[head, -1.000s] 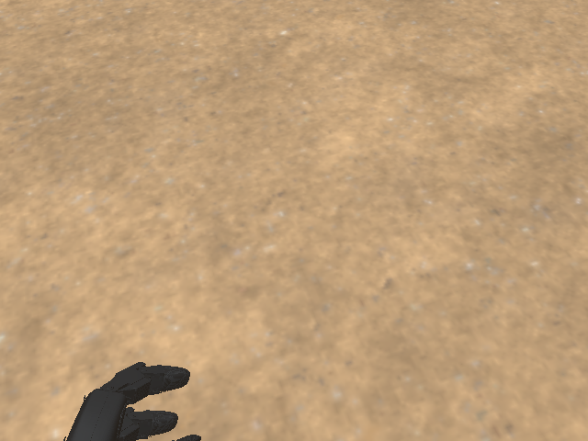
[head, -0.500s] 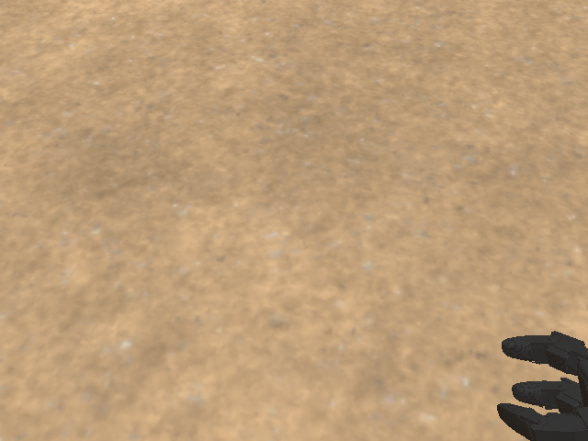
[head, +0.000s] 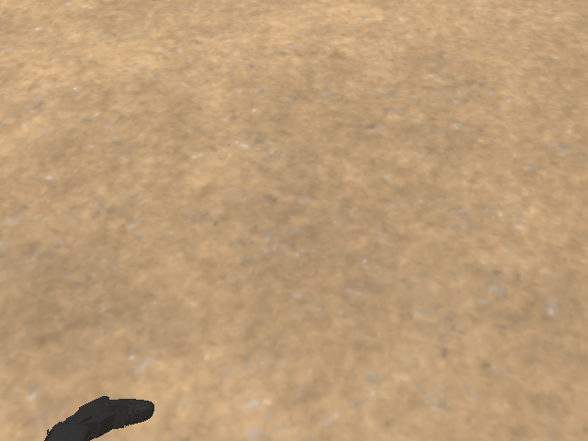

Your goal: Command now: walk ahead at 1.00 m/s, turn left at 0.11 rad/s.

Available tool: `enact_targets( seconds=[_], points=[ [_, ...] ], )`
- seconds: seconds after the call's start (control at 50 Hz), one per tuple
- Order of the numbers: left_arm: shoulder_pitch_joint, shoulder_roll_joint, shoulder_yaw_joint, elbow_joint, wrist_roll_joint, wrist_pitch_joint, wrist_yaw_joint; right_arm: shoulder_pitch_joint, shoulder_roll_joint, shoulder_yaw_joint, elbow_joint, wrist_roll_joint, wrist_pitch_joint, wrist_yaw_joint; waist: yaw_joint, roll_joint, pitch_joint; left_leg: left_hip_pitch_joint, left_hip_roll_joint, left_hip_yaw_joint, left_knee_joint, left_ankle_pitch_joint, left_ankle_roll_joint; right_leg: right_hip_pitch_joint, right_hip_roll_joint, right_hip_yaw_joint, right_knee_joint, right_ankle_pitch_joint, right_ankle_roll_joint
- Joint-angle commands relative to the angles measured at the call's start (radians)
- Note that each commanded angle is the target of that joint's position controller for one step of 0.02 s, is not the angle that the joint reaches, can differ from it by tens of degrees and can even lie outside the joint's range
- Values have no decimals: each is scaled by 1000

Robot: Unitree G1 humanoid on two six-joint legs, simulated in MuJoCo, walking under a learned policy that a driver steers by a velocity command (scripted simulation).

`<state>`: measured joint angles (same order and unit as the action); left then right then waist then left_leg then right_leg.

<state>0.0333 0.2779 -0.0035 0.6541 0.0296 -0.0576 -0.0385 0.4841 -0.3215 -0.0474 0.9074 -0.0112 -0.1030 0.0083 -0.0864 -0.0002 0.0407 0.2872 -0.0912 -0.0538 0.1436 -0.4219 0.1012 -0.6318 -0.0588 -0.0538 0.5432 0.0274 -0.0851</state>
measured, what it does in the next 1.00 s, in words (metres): walks ahead, turning right: right foot, then left foot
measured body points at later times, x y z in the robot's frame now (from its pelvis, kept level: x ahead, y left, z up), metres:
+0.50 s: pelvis +0.48 -0.02 +0.01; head +0.51 -0.02 +0.46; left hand +0.56 +0.27 -0.12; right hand +0.64 -0.31 -0.05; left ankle +0.60 +0.08 -0.71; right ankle +0.26 -0.10 -0.63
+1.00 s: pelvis +0.89 -0.22 +0.00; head +0.91 -0.22 +0.45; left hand +1.16 -0.08 -0.12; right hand +0.80 -0.48 -0.10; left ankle +0.91 -0.02 -0.59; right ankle +0.90 -0.24 -0.71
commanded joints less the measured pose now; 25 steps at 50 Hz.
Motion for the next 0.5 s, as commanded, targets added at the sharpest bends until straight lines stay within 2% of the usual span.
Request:
enact_targets(
  seconds=[0.02, 0.04, 0.06, 0.08, 0.1, 0.12, 0.14, 0.16, 0.18, 0.22, 0.24, 0.28, 0.3, 0.34, 0.36, 0.38, 0.4, 0.42, 0.44, 0.46, 0.48, 0.5],
  points=[
    [480, 194, 82, 83, 5, 2, 39, -100, -210, -43, -48, -43, 16, -28, 328, 78, -218, -332, 207, 20, 650, 1209, 42, 690, 79, -23, 51, -217, -50],
    [628, 303, 114, 116, 22, 7, 58, -80, -96, -14, -83, -31, 10, -23, 345, -98, -333, -581, 99, 64, 1115, 756, 22, 917, -126, 237, 50, -524, -104],
    [583, 356, 127, 130, 20, 6, 40, 42, -8, 8, -122, 19, -14, 2, 204, -436, -468, -891, -94, -55, 1398, -35, -13, 1077, -319, 918, -219, -655, -242],
    [446, 261, 119, 108, 7, 7, 25, -81, -76, 7, -131, -3, -17, -7, 202, -211, -313, -1046, 21, -64, 1427, 42, 11, 1012, -266, 891, -265, -645, -236],
    [391, 200, 106, 109, -7, 1, 20, -184, -86, 12, -158, -12, -23, -4, 189, -70, -196, -1058, 89, -54, 1355, 128, 6, 862, -239, 723, -255, -528, -220],
    [375, 155, 96, 125, -7, 0, 18, -234, -73, 20, -176, -28, -24, 0, 160, 23, -121, -1016, 130, -41, 1254, 147, -2, 713, -195, 621, -272, -438, -199],
    [372, 120, 82, 146, -8, -2, 22, -267, -52, 27, -203, -47, -14, 6, 123, 29, -59, -975, 153, -42, 1193, 137, -19, 581, -142, 542, -292, -383, -183],
    [371, 107, 74, 164, -6, -5, 26, -255, -29, 36, -218, -60, 2, 14, 81, -6, -30, -941, 166, -39, 1143, 111, -40, 487, -117, 507, -315, -389, -189],
    [380, 111, 76, 173, -11, -12, 28, -263, -19, 42, -233, -64, 16, 18, 64, -24, 0, -943, 180, -32, 1085, 80, -60, 432, -99, 487, -345, -387, -199],
    [371, 137, 85, 170, -19, -26, 30, -353, -20, 55, -285, -61, 28, 25, 56, -32, 64, -940, 208, 1, 908, 129, -101, 310, -75, 432, -426, -370, -216],
    [347, 150, 92, 157, -19, -31, 30, -409, -22, 61, -313, -49, 24, 31, 54, -41, 87, -889, 212, 12, 780, 218, -118, 239, -54, 396, -456, -338, -209],
    [319, 183, 110, 137, -27, -40, 23, -485, -13, 73, -331, -26, 19, 46, 70, -42, 82, -686, 174, 49, 549, 399, -138, 139, 2, 321, -484, -249, -168],
    [336, 204, 120, 135, -34, -45, 16, -499, -18, 71, -327, -18, 19, 48, 87, -36, 62, -615, 153, 66, 515, 479, -141, 148, -10, 332, -501, -197, -159],
    [367, 217, 129, 136, -43, -46, 11, -515, -48, 58, -327, -13, 19, 36, 108, -38, 44, -604, 146, 50, 446, 531, -135, 277, -34, 354, -458, -90, -131],
    [385, 218, 132, 139, -42, -41, 14, -515, -63, 51, -328, -15, 17, 29, 114, -37, 28, -605, 141, 44, 413, 500, -129, 357, -42, 364, -408, -32, -115],
    [396, 226, 135, 141, -37, -35, 19, -483, -81, 41, -320, -17, 13, 20, 101, -39, -6, -571, 123, 44, 391, 428, -122, 423, -47, 369, -323, 74, -98],
    [400, 242, 138, 143, -30, -30, 22, -389, -108, 24, -294, -19, 9, 8, 56, -26, -77, -465, 96, 56, 381, 327, -111, 459, -26, 349, -162, 227, -78],
    [379, 250, 140, 139, -24, -28, 19, -212, -138, 4, -248, -24, 5, -9, -37, 2, -180, -267, 100, 68, 398, 255, -100, 408, 28, 312, 83, 268, -54],
    [353, 173, 117, 113, -21, -34, 18, -2, -209, -23, -225, -46, 2, -32, -126, 80, -313, -42, 287, -117, 386, -31, -75, 255, 84, 256, 426, 82, -36],
    [433, 13, 79, 56, -62, -36, 22, 13, -300, -43, -227, -83, 7, -36, -41, 363, -414, 122, 564, -646, 168, -427, -14, -29, 182, 175, 735, -538, -20],
    [418, 66, 74, 51, -48, -23, 28, -71, -258, -46, -232, -59, 16, -33, 0, 342, -359, 46, 568, -827, 64, -529, 30, -157, 115, 161, 863, -464, -40],
    [330, 108, 81, 59, -29, -9, 27, -161, -152, -26, -247, -50, 17, -31, 4, 189, -206, -77, 520, -630, 89, -423, 21, -197, 52, 135, 859, -367, -40]
  ],
)
Keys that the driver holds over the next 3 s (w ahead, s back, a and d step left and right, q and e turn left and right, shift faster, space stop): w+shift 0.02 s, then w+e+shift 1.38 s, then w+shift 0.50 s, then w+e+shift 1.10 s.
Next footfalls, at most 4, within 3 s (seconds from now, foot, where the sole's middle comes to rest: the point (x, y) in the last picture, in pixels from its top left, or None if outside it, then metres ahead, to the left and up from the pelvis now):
0.02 right None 0.24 -0.12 -0.75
0.44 left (254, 360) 0.64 0.08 -0.75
0.88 right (378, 246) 0.93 -0.27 -0.75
1.28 left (409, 137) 1.34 -0.44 -0.75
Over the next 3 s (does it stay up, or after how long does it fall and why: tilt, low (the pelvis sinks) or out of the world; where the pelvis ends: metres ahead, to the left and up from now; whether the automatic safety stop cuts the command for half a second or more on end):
stays up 1.18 -1.90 0.00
